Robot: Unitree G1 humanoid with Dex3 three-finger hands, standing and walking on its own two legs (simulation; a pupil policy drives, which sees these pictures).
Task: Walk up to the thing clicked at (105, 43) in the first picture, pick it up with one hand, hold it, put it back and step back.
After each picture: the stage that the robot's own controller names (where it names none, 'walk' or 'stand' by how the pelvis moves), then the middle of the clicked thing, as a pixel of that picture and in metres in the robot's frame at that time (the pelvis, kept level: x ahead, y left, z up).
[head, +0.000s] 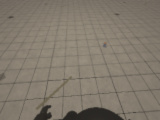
stand; (104, 44) +1.61 -0.33 -0.72
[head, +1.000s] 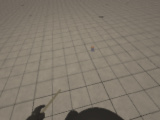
walk; (92, 48) +1.49 +0.05 -0.69
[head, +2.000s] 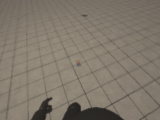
walk; (78, 63) +0.92 +0.26 -0.71
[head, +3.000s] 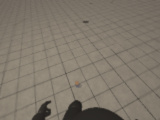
walk; (77, 84) +0.53 +0.21 -0.71
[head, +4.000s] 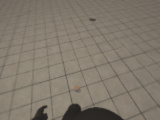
stand; (76, 88) +0.42 +0.18 -0.70
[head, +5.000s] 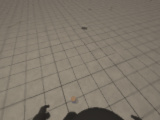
stand; (73, 99) +0.34 +0.18 -0.71
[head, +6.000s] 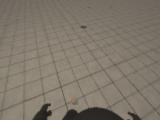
stand; (73, 101) +0.31 +0.17 -0.72
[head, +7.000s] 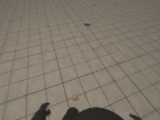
stand; (74, 97) +0.35 +0.16 -0.72
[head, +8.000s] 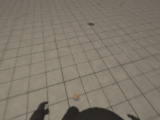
stand; (75, 97) +0.34 +0.15 -0.71
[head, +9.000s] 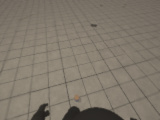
stand; (76, 98) +0.33 +0.14 -0.71
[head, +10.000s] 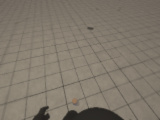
stand; (74, 101) +0.31 +0.15 -0.72
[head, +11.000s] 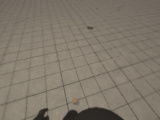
stand; (75, 101) +0.32 +0.15 -0.72
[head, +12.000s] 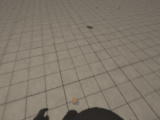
stand; (74, 101) +0.31 +0.15 -0.72
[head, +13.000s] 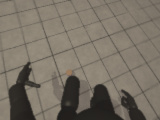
go down; (69, 73) +0.35 +0.20 -0.46
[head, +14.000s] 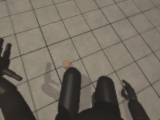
go down; (66, 65) +0.38 +0.24 -0.32
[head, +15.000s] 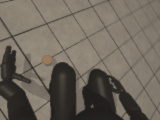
close in; (47, 61) +0.34 +0.28 -0.24
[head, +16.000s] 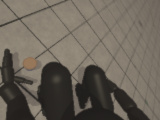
close; (30, 64) +0.32 +0.29 -0.20
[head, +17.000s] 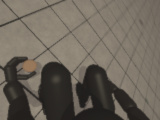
lift; (30, 66) +0.30 +0.29 -0.21
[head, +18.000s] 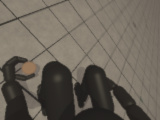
lift; (29, 68) +0.29 +0.29 -0.21
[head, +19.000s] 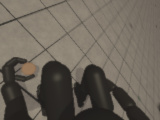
lift; (28, 69) +0.29 +0.29 -0.21
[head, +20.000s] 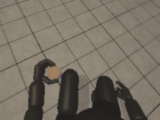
lift; (55, 73) +0.27 +0.24 -0.04
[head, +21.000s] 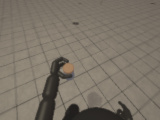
lift; (69, 72) +0.32 +0.15 +0.05
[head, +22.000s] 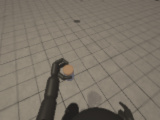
hold; (69, 73) +0.32 +0.15 +0.02
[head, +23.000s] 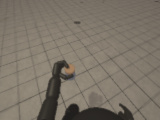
hold; (70, 72) +0.33 +0.14 +0.02
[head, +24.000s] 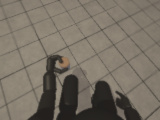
crouch; (64, 64) +0.36 +0.20 -0.08
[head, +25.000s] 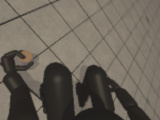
lower; (27, 59) +0.34 +0.32 -0.22
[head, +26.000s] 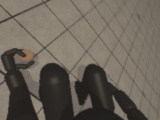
lower; (27, 58) +0.35 +0.30 -0.21
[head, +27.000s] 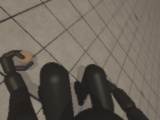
lower; (26, 59) +0.35 +0.31 -0.21
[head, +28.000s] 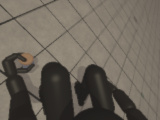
lower; (27, 61) +0.33 +0.31 -0.21
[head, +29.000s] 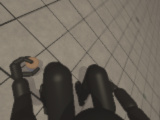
loosen; (32, 64) +0.32 +0.28 -0.21
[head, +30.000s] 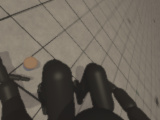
withdraw; (29, 64) +0.32 +0.28 -0.21
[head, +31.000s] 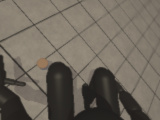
stand; (43, 64) +0.32 +0.28 -0.21
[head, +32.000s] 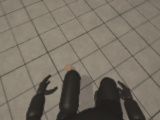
walk; (68, 68) +0.37 +0.23 -0.37
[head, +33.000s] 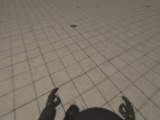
stand; (71, 102) +0.30 +0.17 -0.66
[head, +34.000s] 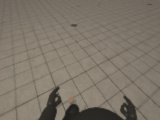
stand; (71, 100) +0.31 +0.19 -0.66
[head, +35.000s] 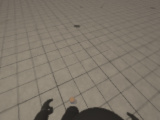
stand; (72, 100) +0.32 +0.18 -0.69
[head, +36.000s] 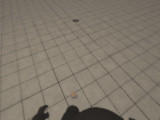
walk; (73, 95) +0.34 +0.17 -0.71
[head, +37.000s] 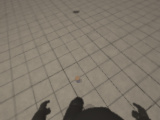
walk; (77, 79) +0.51 +0.19 -0.69
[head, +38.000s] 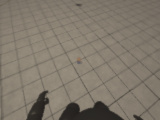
walk; (78, 60) +0.82 +0.17 -0.69
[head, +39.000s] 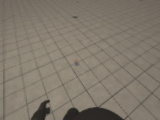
stand; (76, 62) +0.96 +0.24 -0.70
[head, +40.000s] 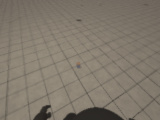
stand; (78, 65) +0.96 +0.22 -0.73
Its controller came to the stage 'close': yes
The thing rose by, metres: 0.72
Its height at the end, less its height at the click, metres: +0.00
